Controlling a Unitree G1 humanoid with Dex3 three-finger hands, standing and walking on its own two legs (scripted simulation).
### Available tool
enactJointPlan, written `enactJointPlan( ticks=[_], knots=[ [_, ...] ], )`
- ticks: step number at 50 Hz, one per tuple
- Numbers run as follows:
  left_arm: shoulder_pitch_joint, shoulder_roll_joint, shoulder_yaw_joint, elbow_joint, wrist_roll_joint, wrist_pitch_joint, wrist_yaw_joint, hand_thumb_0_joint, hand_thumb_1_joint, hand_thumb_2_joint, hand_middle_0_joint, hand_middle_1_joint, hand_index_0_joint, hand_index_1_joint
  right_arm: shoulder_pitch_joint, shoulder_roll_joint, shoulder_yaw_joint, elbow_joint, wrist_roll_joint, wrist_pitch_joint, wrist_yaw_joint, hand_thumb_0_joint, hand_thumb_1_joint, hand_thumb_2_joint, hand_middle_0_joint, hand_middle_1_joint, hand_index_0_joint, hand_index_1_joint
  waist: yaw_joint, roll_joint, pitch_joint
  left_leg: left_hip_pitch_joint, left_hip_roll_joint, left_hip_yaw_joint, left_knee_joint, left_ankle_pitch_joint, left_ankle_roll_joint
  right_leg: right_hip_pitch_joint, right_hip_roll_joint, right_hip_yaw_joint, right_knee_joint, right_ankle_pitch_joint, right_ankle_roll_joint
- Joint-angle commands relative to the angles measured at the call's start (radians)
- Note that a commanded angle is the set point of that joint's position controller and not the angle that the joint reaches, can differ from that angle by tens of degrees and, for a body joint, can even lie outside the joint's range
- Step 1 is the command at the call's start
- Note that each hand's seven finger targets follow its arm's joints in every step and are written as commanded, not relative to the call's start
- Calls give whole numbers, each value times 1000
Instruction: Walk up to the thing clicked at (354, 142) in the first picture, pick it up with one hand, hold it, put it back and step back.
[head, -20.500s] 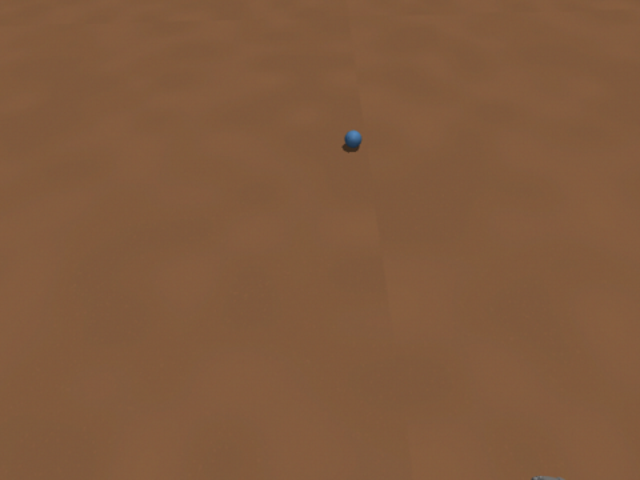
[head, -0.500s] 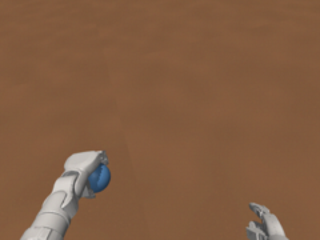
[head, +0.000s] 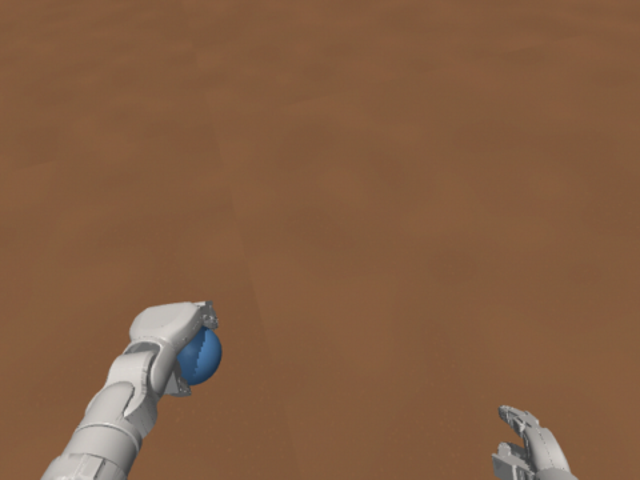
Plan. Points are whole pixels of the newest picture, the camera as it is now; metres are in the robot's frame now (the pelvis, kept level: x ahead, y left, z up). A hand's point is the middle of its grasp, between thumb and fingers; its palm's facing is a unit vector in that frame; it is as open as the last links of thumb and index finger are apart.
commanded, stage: crouch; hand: left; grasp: from above
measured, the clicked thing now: (191, 354) +0.31 +0.22 -0.06
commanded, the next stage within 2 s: none
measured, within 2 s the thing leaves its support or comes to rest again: neither
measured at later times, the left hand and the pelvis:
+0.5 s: hand (192, 377) +0.30 +0.23 -0.12, palm faces -0.48 +0.00 -0.88, open 11.2 cm; pelvis +0.00 +0.00 -0.02, yaw +1 degrees
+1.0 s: hand (226, 391) +0.36 +0.25 -0.37, palm faces -0.45 +0.01 -0.89, open 11.1 cm; pelvis -0.05 +0.01 -0.23, yaw -1 degrees
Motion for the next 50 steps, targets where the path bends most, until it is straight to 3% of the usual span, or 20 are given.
enactJointPlan(
  ticks=[1,2,3,4,8,10,11,16,17,23,26,27,29,31,33,34,39,46,48,50],
  knots=[
    [-360,212,118,-207,9,-6,55,0,443,974,-806,-938,-830,-913,-92,-124,-39,-136,0,-38,-9,0,-907,-901,199,300,199,300,2,-20,-265,153,-56,8,-44,143,33,25,50,-19,-75,123,-29],
    [-374,221,123,-208,9,-8,58,0,495,894,-809,-996,-867,-935,-90,-126,-41,-131,-2,-38,-10,0,-927,-913,200,301,200,301,4,-20,-268,156,-51,4,-45,153,30,28,54,-26,-73,127,-30],
    [-390,221,122,-231,14,-10,60,0,415,914,-729,-999,-787,-945,-87,-125,-42,-134,-2,-39,-10,0,-882,-895,201,301,201,300,5,-6,-282,160,-52,5,-42,163,31,27,53,-24,-70,140,-30],
    [-366,232,139,-202,12,-7,66,0,415,958,-740,-1012,-783,-969,-87,-126,-42,-129,0,-38,-11,0,-891,-898,200,300,200,300,11,-16,-270,153,-53,6,-41,163,31,28,53,-25,-73,137,-29],
    [-310,177,102,-149,17,-12,74,0,432,973,-761,-1007,-799,-969,-81,-125,-46,-131,0,-35,-7,0,-891,-898,200,300,200,300,-4,-66,-226,129,-53,4,-37,151,33,10,52,-29,-74,128,-27],
    [-291,193,121,-124,21,-22,90,0,444,971,-780,-989,-814,-954,-70,-129,-50,-126,-2,-31,-5,0,-891,-898,200,300,200,300,-7,-81,-216,108,-59,7,-28,131,37,3,47,-24,-76,117,-23],
    [-292,178,110,-114,27,-29,99,0,450,977,-785,-995,-819,-961,-70,-124,-50,-125,-3,-29,-3,0,-892,-899,200,300,200,300,-6,-75,-212,104,-59,4,-28,132,34,0,47,-25,-68,117,-26],
    [-342,170,119,11,58,-54,202,0,427,968,-769,-987,-803,-953,-30,-131,-59,-92,-19,-22,6,0,-892,-898,200,300,200,300,-31,-67,-209,47,-57,0,24,95,26,-85,47,-30,-20,85,-28],
    [-379,165,109,27,71,-57,222,0,432,956,-764,-1001,-803,-962,-20,-135,-63,-88,-23,-22,10,0,-893,-898,200,300,200,300,-47,-49,-218,32,-56,1,45,84,25,-120,46,-27,-2,79,-30],
    [-506,141,105,193,134,-76,348,0,471,1002,-803,-1022,-839,-985,55,-152,-88,-32,-50,-35,35,0,-897,-897,199,299,199,299,-85,-43,-324,-153,-45,-16,274,55,16,-334,47,-28,202,60,-33],
    [-557,168,137,260,172,-80,408,0,462,962,-793,-1002,-833,-961,92,-155,-96,-27,-65,-47,42,0,-897,-897,199,299,199,299,-83,0,-404,-304,-46,-15,417,29,15,-455,45,-23,336,42,-40],
    [-548,143,128,311,181,-78,422,0,467,924,-788,-990,-834,-943,102,-155,-96,-27,-69,-51,45,0,-896,-897,199,299,199,299,-94,-8,-417,-354,-45,-17,458,18,17,-492,45,-26,380,31,-41],
    [-565,157,146,352,187,-77,456,0,467,912,-778,-994,-829,-943,118,-164,-103,-28,-75,-61,45,0,-897,-896,199,299,200,299,-94,14,-468,-421,-42,-28,543,3,17,-600,50,-37,463,0,-47],
    [-625,211,179,371,194,-69,480,0,464,887,-789,-948,-835,-902,129,-170,-105,-23,-83,-68,39,0,-896,-896,199,299,200,299,-91,32,-529,-508,-42,-31,615,-18,21,-654,53,-45,536,-18,-51],
    [-648,190,168,411,186,-61,490,0,469,885,-791,-950,-838,-903,135,-165,-100,-20,-88,-78,36,0,-896,-896,199,299,200,299,-108,21,-555,-631,-44,-35,684,-74,28,-722,52,-47,608,-58,-52],
    [-676,230,190,419,188,-61,496,0,454,901,-791,-946,-832,-905,140,-173,-105,-18,-90,-83,32,0,-897,-896,199,299,200,299,-104,31,-577,-671,-43,-39,714,-102,27,-760,54,-52,646,-83,-56],
    [-690,244,211,420,177,-48,486,0,433,896,-781,-930,-818,-892,154,-177,-111,-11,-103,-96,30,0,-895,-896,200,299,200,299,-107,67,-726,-774,-35,-60,858,-127,29,-912,52,-66,810,-114,-62],
    [-765,300,243,445,179,-67,460,0,395,896,-750,-940,-790,-900,151,-186,-102,-3,-122,-113,39,0,-897,-897,200,299,200,299,-145,84,-728,-949,-29,-105,994,-308,28,-1173,45,-88,973,-272,-67],
    [-795,316,251,459,188,-82,458,0,417,888,-773,-919,-811,-880,160,-190,-99,5,-127,-121,44,0,-899,-898,199,299,200,299,-164,76,-752,-997,-32,-108,1054,-301,34,-1219,45,-90,1017,-266,-64],
    [-818,347,265,443,192,-97,463,0,436,912,-790,-912,-825,-877,159,-192,-95,10,-132,-131,51,0,-897,-897,200,299,200,299,-162,96,-762,-1032,-34,-111,1092,-336,32,-1267,42,-91,1050,-295,-64]
  ],
)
